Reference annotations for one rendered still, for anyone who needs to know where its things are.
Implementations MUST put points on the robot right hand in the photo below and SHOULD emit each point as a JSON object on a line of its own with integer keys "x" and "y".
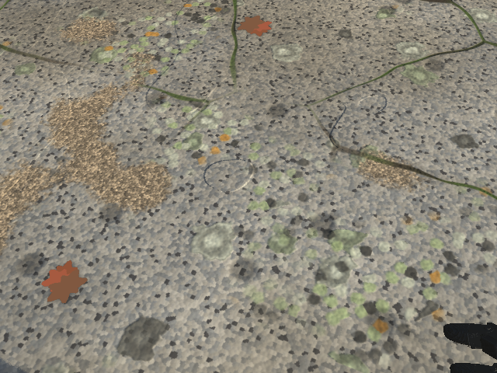
{"x": 477, "y": 336}

